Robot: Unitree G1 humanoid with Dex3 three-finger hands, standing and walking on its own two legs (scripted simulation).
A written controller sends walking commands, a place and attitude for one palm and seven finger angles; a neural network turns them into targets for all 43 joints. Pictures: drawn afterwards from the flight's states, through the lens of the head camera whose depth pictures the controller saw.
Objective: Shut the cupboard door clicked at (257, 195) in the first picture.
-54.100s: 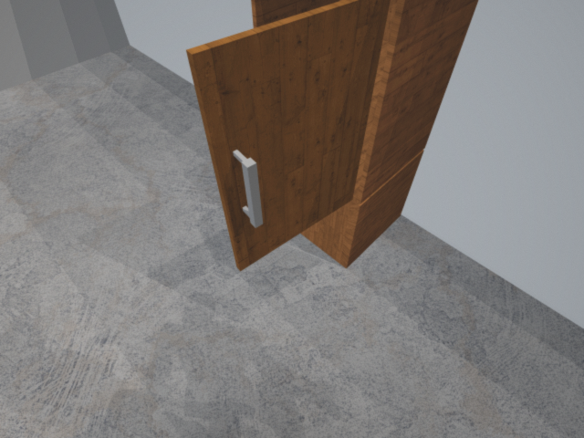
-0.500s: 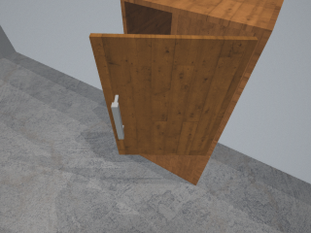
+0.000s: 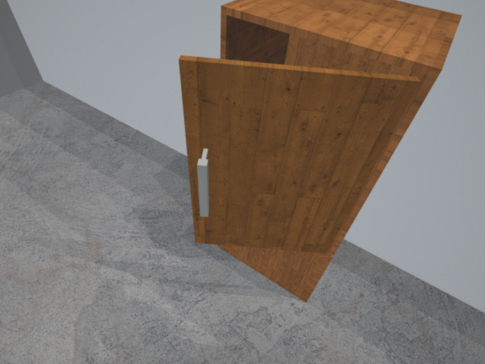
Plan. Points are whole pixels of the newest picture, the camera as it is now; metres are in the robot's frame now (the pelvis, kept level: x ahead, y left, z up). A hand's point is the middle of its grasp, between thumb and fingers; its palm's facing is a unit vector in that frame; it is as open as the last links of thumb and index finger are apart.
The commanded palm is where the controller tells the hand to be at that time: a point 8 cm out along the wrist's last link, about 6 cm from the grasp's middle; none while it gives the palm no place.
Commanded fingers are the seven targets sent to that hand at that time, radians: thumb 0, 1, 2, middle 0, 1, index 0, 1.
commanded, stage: shuffle to correct the standing spot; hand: left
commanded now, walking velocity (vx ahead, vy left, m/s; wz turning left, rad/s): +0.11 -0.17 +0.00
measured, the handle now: (204, 184) +0.51 +0.12 -0.04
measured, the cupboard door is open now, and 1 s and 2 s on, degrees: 30 30 30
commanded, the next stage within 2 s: come to a stop and stand still in 0.50 s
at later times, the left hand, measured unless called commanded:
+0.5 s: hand out of the picture -0.03 +0.11 -0.19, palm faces +0.03 -1.00 -0.09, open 7.4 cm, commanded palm none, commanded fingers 0.00 0.90 0.90 -0.20 -0.30 -0.20 -0.30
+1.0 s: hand out of the picture +0.07 +0.09 -0.19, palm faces +0.01 -0.99 -0.14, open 7.3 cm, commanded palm none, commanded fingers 0.00 0.90 0.90 -0.20 -0.30 -0.20 -0.30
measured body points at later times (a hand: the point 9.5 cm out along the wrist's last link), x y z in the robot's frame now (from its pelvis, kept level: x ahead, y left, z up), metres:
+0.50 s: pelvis +0.03 -0.04 -0.01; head +0.03 +0.00 +0.44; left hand -0.03 +0.17 -0.18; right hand +0.03 -0.27 -0.15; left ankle +0.07 +0.08 -0.74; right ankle -0.01 -0.15 -0.74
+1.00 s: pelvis +0.06 -0.06 +0.00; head +0.08 -0.04 +0.45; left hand +0.07 +0.15 -0.17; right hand +0.11 -0.29 -0.14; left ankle +0.10 +0.02 -0.74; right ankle +0.01 -0.14 -0.74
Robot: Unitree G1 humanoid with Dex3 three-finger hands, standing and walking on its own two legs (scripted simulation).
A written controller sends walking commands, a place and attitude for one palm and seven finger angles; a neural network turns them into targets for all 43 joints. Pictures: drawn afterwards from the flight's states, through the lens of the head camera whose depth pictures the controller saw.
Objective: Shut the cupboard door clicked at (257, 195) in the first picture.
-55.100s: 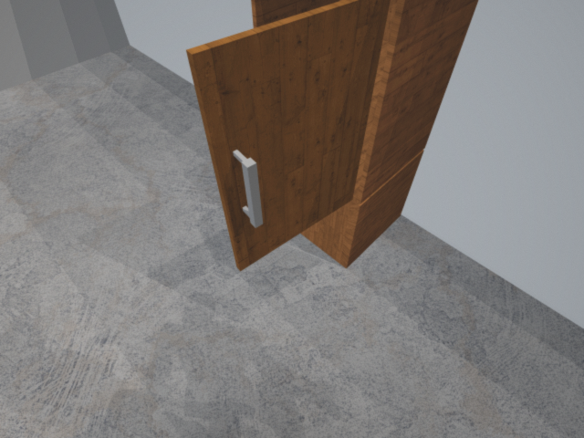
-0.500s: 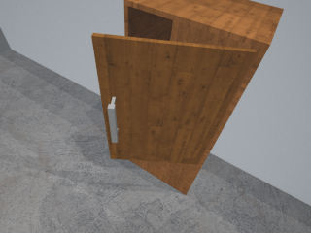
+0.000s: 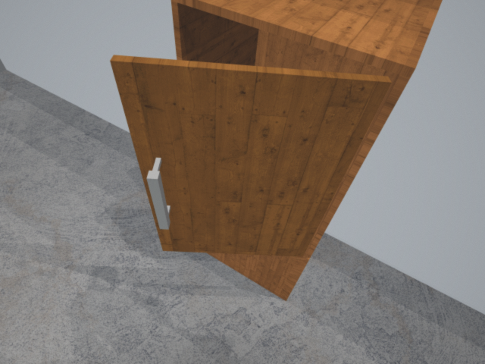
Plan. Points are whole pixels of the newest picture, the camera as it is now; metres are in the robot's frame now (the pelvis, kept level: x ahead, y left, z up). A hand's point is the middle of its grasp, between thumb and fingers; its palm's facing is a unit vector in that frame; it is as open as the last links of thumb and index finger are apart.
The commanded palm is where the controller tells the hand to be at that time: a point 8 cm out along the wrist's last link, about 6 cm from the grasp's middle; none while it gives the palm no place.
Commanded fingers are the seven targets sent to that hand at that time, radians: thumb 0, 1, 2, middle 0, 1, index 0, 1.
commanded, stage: come to a stop and stand still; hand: left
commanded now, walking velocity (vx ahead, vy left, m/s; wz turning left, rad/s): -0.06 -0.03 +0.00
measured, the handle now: (161, 195) +0.43 +0.21 -0.04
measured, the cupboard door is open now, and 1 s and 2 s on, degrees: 30 30 30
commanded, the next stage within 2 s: look again from close up in 1.94 s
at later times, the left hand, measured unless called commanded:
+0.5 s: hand out of the picture -0.01 +0.23 -0.18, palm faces +0.04 -0.97 -0.23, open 7.4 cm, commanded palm none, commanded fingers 0.00 0.90 0.90 -0.20 -0.30 -0.20 -0.30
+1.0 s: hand out of the picture -0.12 +0.23 -0.18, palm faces +0.06 -0.98 -0.18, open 7.4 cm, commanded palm none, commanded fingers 0.00 0.90 0.90 -0.20 -0.30 -0.20 -0.30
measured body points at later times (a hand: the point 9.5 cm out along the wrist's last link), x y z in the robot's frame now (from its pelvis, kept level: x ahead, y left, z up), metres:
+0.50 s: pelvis -0.06 +0.03 -0.01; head -0.06 +0.04 +0.44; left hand -0.01 +0.28 -0.16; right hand -0.03 -0.21 -0.16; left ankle +0.03 +0.09 -0.74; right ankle -0.05 -0.08 -0.73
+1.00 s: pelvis -0.08 +0.06 +0.00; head -0.09 +0.08 +0.45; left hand -0.12 +0.29 -0.16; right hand -0.03 -0.19 -0.14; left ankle +0.03 +0.09 -0.73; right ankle -0.05 -0.08 -0.73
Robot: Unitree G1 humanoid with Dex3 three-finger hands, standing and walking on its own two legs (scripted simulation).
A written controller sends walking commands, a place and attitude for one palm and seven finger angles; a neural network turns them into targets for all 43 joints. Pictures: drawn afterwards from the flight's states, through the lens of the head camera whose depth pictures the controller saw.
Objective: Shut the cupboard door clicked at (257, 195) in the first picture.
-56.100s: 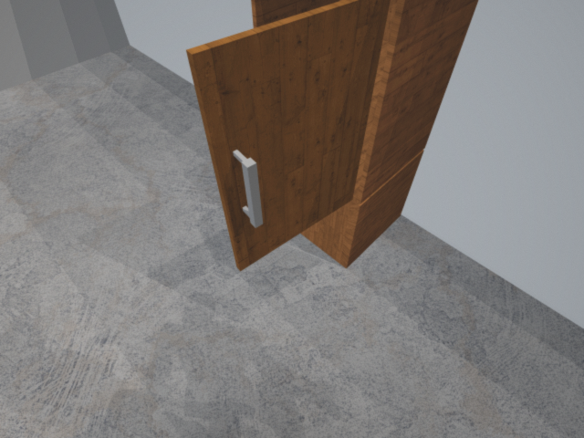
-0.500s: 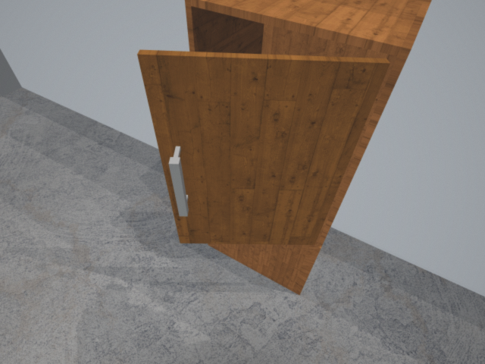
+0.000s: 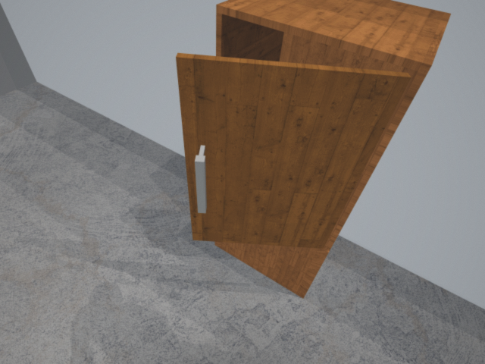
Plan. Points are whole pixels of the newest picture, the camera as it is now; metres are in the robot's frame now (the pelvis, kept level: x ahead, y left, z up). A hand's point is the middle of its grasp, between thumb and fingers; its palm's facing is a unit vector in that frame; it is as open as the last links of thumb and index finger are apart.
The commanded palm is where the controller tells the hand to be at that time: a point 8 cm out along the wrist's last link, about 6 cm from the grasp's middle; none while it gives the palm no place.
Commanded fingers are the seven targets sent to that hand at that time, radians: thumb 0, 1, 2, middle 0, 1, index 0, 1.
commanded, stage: come to a stop and stand still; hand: left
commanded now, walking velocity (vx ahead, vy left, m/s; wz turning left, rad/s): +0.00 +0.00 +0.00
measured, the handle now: (202, 180) +0.52 +0.14 -0.04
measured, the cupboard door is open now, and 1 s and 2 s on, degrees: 30 30 30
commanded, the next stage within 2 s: look again from close up in 0.94 s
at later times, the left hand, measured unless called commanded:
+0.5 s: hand out of the picture -0.07 +0.27 -0.21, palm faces +0.07 -0.98 -0.21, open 7.4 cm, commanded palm none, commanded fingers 0.00 0.90 0.90 -0.20 -0.30 -0.20 -0.30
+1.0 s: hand out of the picture -0.03 +0.24 -0.17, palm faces -0.06 -0.99 -0.13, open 7.3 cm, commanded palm none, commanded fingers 0.00 0.90 0.90 -0.20 -0.30 -0.20 -0.30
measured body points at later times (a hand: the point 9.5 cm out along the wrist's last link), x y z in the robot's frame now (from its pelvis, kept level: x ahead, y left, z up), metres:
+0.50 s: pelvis -0.07 +0.06 -0.02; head -0.07 +0.11 +0.43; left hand -0.07 +0.32 -0.19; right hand -0.04 -0.21 -0.14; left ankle -0.03 +0.11 -0.74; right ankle +0.01 -0.12 -0.72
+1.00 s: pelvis -0.07 +0.08 +0.02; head -0.06 +0.11 +0.46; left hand -0.03 +0.30 -0.16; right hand -0.19 -0.12 -0.12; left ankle -0.03 +0.11 -0.74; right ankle -0.14 -0.07 -0.71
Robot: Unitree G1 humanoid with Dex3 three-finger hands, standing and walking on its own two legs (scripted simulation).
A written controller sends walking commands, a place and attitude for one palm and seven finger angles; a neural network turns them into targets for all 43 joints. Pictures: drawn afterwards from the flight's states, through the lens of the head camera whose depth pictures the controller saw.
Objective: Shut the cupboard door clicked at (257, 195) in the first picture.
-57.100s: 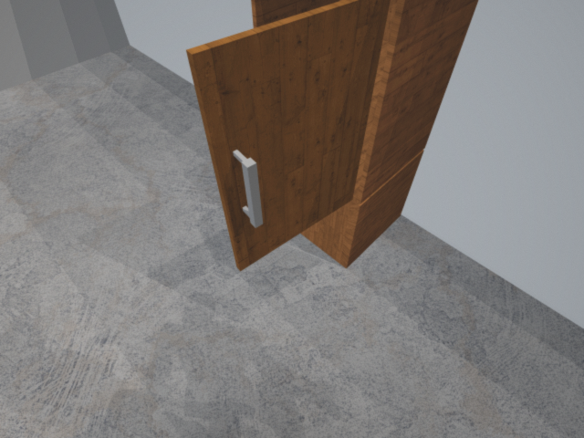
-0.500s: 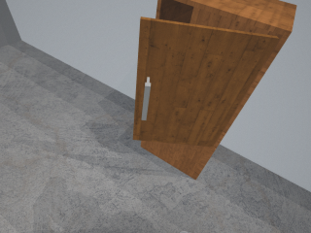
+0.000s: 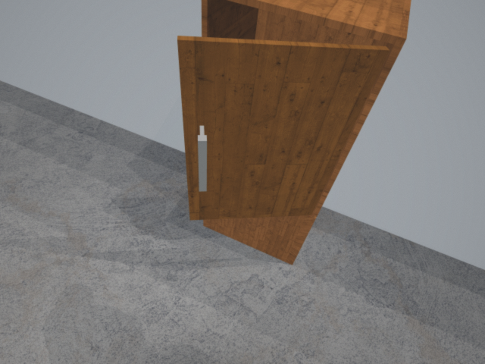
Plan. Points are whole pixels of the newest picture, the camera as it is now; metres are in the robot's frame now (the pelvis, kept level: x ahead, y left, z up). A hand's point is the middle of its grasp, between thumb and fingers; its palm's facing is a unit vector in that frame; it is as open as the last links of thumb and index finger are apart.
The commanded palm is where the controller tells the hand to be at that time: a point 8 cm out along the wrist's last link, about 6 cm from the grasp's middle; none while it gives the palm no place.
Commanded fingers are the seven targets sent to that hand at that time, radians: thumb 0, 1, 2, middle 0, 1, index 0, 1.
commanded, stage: look again from close up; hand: left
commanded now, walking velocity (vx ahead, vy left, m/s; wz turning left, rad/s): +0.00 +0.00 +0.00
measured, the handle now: (202, 160) +0.59 +0.09 -0.05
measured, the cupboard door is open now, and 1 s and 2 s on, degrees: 30 30 30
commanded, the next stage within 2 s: shuffle to correct the standing spot in 0.54 s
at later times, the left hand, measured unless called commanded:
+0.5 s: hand out of the picture -0.04 +0.08 -0.18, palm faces +0.04 -0.99 -0.11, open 7.4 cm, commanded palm none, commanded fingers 0.00 0.90 0.90 -0.20 -0.30 -0.20 -0.30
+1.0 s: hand out of the picture +0.00 +0.09 -0.21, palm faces +0.11 -0.98 -0.14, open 7.4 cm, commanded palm none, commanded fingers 0.00 0.90 0.90 -0.20 -0.30 -0.20 -0.30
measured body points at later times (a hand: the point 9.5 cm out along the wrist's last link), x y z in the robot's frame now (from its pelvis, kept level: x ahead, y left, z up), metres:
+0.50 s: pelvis +0.02 -0.04 -0.01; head +0.04 -0.04 +0.44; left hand -0.04 +0.14 -0.17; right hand +0.01 -0.26 -0.17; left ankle +0.05 +0.04 -0.75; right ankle -0.05 -0.13 -0.75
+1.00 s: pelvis +0.07 -0.06 -0.03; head +0.09 -0.04 +0.42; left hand +0.00 +0.14 -0.20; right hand +0.06 -0.28 -0.18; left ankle +0.07 +0.04 -0.75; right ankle -0.05 -0.13 -0.75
